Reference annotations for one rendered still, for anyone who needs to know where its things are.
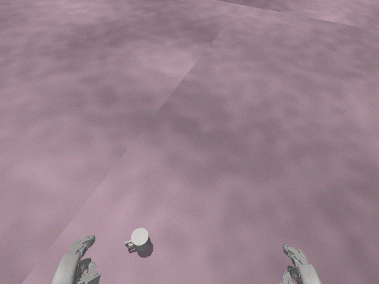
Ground right robot hand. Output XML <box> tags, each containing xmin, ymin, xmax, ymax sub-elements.
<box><xmin>279</xmin><ymin>245</ymin><xmax>323</xmax><ymax>284</ymax></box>

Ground left robot hand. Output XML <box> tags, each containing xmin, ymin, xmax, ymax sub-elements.
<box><xmin>50</xmin><ymin>235</ymin><xmax>101</xmax><ymax>284</ymax></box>

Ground mug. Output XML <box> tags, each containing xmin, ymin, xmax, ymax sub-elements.
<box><xmin>124</xmin><ymin>228</ymin><xmax>150</xmax><ymax>251</ymax></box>

